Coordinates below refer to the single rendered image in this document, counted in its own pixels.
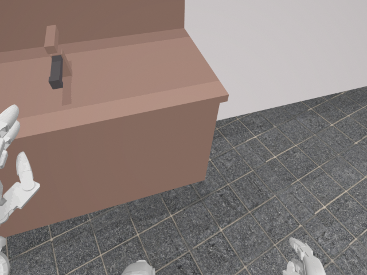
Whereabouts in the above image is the left robot hand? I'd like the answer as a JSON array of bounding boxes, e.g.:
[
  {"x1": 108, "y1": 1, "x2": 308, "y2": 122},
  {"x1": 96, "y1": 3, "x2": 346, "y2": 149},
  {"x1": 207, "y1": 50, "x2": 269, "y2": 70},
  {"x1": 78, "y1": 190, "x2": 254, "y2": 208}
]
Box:
[{"x1": 0, "y1": 104, "x2": 40, "y2": 225}]

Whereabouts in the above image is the right robot hand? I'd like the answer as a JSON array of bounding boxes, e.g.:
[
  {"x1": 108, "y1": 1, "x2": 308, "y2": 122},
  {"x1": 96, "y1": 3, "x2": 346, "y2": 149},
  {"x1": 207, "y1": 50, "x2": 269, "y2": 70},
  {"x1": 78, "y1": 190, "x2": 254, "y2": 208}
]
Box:
[{"x1": 283, "y1": 237, "x2": 326, "y2": 275}]

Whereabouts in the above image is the robot left thigh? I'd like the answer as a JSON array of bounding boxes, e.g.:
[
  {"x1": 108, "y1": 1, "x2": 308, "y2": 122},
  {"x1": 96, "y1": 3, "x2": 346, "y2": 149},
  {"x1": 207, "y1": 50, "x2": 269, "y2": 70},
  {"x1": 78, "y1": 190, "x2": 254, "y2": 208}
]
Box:
[{"x1": 122, "y1": 262, "x2": 155, "y2": 275}]

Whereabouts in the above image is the tap lever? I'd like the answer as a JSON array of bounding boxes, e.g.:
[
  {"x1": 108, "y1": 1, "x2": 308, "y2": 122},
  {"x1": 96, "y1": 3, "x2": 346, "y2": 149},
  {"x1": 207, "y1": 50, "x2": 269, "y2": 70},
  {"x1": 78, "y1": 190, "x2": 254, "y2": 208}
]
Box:
[{"x1": 49, "y1": 55, "x2": 63, "y2": 89}]

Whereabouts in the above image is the counter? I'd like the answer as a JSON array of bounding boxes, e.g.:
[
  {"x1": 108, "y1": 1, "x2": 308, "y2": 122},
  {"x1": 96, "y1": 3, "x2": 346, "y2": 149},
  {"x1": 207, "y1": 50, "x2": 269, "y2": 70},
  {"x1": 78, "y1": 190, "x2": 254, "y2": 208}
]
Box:
[{"x1": 0, "y1": 0, "x2": 229, "y2": 238}]

